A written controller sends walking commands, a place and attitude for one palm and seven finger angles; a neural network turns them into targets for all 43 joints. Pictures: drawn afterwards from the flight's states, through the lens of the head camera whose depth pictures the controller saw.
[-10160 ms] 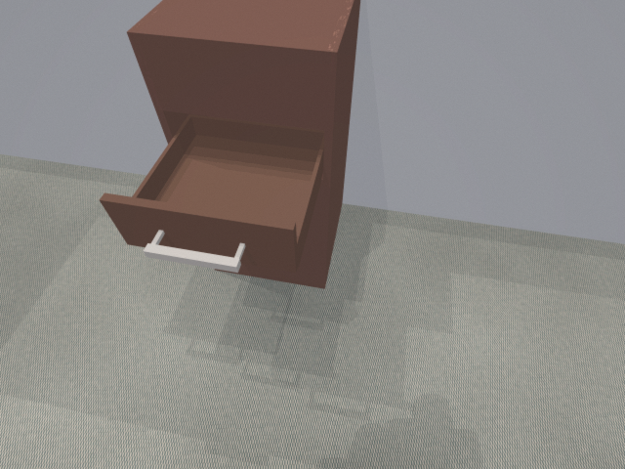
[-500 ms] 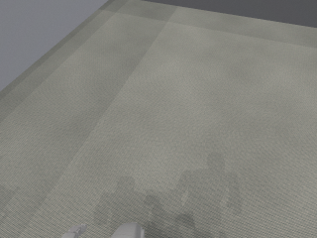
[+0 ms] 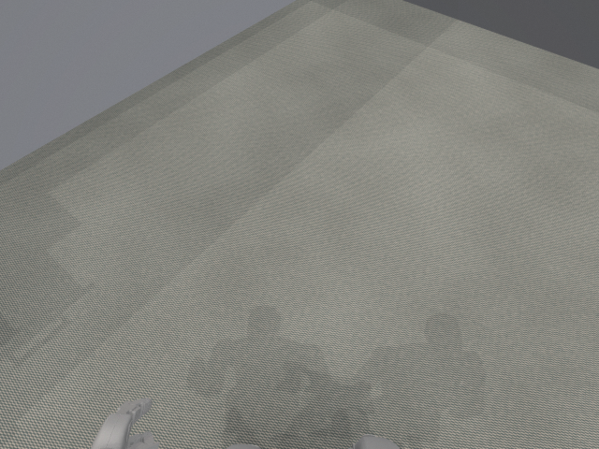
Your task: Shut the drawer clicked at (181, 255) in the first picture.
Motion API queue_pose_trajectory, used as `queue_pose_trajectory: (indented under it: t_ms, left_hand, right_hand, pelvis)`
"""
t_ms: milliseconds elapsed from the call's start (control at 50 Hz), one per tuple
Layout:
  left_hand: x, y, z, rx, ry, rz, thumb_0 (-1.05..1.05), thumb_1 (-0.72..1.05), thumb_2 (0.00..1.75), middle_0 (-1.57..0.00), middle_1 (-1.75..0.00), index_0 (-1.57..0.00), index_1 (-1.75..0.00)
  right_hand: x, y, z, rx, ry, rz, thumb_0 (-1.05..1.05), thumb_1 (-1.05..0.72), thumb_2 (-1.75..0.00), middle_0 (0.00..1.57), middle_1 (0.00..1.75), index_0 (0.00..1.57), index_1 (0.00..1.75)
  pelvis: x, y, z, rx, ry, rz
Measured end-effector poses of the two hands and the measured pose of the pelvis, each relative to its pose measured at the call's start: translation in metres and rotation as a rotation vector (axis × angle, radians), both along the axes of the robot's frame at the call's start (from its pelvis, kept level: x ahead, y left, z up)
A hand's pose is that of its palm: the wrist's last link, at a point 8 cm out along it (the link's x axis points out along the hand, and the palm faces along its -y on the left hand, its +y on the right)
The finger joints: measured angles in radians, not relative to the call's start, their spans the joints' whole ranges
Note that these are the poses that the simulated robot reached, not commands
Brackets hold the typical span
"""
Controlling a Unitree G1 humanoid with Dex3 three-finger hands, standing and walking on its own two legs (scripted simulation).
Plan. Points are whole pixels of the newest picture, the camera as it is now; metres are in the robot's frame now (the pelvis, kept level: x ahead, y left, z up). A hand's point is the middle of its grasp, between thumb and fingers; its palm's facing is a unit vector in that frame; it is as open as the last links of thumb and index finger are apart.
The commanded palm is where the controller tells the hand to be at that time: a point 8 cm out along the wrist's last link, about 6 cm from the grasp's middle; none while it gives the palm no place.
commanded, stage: turn to face it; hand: left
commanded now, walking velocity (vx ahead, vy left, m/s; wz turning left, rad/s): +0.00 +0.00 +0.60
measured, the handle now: out of the picture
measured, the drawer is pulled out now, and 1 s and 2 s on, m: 0.30 0.30 0.30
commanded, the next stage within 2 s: take the last steps up to it in 1.54 s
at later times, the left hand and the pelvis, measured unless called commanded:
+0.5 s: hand out of the picture +0.00 +0.21 -0.19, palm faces +0.34 -0.91 -0.25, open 7.4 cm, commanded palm none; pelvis +0.03 -0.01 -0.01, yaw +18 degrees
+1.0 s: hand out of the picture +0.05 +0.17 -0.15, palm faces +0.57 -0.78 -0.24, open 7.4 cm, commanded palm none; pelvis +0.09 -0.03 +0.00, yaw +37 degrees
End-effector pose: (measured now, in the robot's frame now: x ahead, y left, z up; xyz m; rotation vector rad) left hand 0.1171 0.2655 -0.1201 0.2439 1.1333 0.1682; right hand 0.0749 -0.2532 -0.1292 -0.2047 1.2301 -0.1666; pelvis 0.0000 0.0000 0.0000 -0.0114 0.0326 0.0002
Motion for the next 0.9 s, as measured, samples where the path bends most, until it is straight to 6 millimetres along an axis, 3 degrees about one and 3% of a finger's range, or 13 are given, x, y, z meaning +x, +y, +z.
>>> queue_pose_trajectory:
  t_ms: [100, 240, 340, 420, 480, 560, 680, 800, 900]
  left_hand:
    - [0.001, -0.022, 0.006, 0.028, -0.062, 0.030, 0.01, 0.90, 0.90, -0.20, -0.30, -0.20, -0.29]
    - [-0.040, -0.043, 0.008, -0.011, 0.008, 0.150, 0.01, 0.90, 0.90, -0.20, -0.30, -0.20, -0.30]
    - [-0.082, -0.041, -0.007, -0.050, 0.076, 0.254, 0.01, 0.90, 0.90, -0.20, -0.30, -0.21, -0.30]
    - [-0.120, -0.026, -0.029, -0.074, 0.141, 0.342, 0.01, 0.90, 0.90, -0.20, -0.30, -0.21, -0.30]
    - [-0.135, -0.013, -0.036, -0.068, 0.190, 0.390, 0.01, 0.90, 0.90, -0.20, -0.30, -0.21, -0.30]
    - [-0.130, -0.001, -0.026, -0.051, 0.164, 0.432, 0.01, 0.90, 0.90, -0.20, -0.30, -0.20, -0.29]
    - [-0.100, 0.004, -0.007, -0.018, 0.053, 0.462, 0.01, 0.91, 0.90, -0.19, -0.30, -0.20, -0.29]
    - [-0.075, -0.012, 0.000, 0.034, -0.036, 0.488, 0.01, 0.90, 0.90, -0.20, -0.30, -0.20, -0.29]
    - [-0.084, -0.038, 0.005, 0.007, -0.010, 0.557, 0.01, 0.90, 0.90, -0.20, -0.30, -0.20, -0.29]
  right_hand:
    - [0.012, -0.022, -0.018, 0.031, 0.026, 0.019, 0.01, -0.90, -0.90, 0.20, 0.30, 0.20, 0.30]
    - [0.055, -0.028, -0.005, 0.030, 0.037, 0.118, 0.01, -0.91, -0.90, 0.20, 0.30, 0.20, 0.30]
    - [0.104, -0.007, 0.004, 0.016, -0.007, 0.236, 0.01, -0.91, -0.90, 0.19, 0.30, 0.19, 0.29]
    - [0.146, 0.021, 0.005, -0.008, -0.095, 0.333, 0.01, -0.91, -0.90, 0.19, 0.30, 0.19, 0.29]
    - [0.162, 0.037, 0.010, -0.020, -0.142, 0.378, 0.01, -0.91, -0.90, 0.20, 0.30, 0.20, 0.30]
    - [0.165, 0.047, 0.015, -0.032, -0.124, 0.421, 0.01, -0.91, -0.90, 0.20, 0.30, 0.20, 0.30]
    - [0.165, 0.046, 0.008, -0.012, -0.052, 0.459, 0.01, -0.90, -0.90, 0.20, 0.30, 0.20, 0.30]
    - [0.182, 0.031, -0.015, 0.026, -0.003, 0.477, 0.01, -0.90, -0.90, 0.20, 0.30, 0.20, 0.30]
    - [0.206, 0.032, -0.011, 0.020, 0.033, 0.529, 0.01, -0.91, -0.90, 0.20, 0.30, 0.20, 0.30]
  pelvis:
    - [0.007, -0.022, -0.008, 0.017, -0.005, 0.063]
    - [0.020, -0.031, 0.005, 0.052, -0.015, 0.168]
    - [0.027, -0.026, 0.003, 0.058, -0.015, 0.233]
    - [0.032, -0.011, -0.011, 0.034, -0.012, 0.280]
    - [0.032, -0.007, -0.014, 0.034, -0.016, 0.308]
    - [0.036, -0.006, -0.006, 0.012, -0.016, 0.357]
    - [0.048, -0.014, 0.000, -0.001, -0.014, 0.424]
    - [0.068, -0.035, -0.010, 0.020, -0.001, 0.494]
    - [0.080, -0.037, -0.002, 0.030, -0.004, 0.573]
